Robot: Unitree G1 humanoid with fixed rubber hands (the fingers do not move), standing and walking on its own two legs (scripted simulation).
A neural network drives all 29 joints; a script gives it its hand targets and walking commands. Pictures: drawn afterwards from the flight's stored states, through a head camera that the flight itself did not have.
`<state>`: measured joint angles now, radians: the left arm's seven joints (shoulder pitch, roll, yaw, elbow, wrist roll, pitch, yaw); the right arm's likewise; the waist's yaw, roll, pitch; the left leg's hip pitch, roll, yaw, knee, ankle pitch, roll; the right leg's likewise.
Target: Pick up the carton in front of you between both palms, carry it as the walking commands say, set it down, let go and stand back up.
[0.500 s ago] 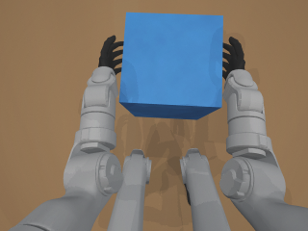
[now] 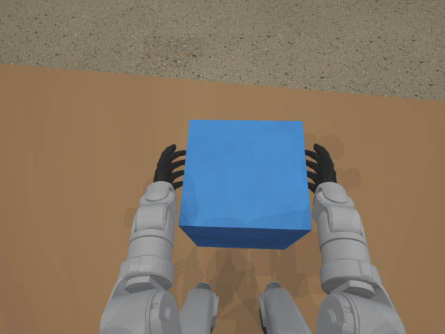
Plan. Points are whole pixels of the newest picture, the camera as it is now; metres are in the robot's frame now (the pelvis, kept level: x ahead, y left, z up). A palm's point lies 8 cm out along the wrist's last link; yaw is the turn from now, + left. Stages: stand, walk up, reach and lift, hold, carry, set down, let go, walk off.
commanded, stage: reach and lift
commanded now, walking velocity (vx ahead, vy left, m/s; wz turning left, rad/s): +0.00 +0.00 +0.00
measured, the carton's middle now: (242, 192) +0.39 -0.01 -0.10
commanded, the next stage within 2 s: hold in 1.50 s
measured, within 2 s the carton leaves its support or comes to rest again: neither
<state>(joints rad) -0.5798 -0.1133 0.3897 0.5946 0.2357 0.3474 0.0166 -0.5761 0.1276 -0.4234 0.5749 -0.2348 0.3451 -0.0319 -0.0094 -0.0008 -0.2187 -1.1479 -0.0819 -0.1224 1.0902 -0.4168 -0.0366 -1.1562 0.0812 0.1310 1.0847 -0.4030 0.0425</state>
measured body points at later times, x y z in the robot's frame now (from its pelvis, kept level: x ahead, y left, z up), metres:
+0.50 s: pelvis +0.04 +0.00 +0.09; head +0.02 +0.00 +0.54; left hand +0.35 +0.15 +0.10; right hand +0.35 -0.15 +0.10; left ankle +0.04 +0.13 -0.65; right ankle +0.05 -0.13 -0.65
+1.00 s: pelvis +0.03 +0.00 +0.10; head +0.01 +0.00 +0.55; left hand +0.34 +0.15 +0.12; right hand +0.34 -0.15 +0.12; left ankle +0.04 +0.13 -0.65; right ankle +0.05 -0.13 -0.65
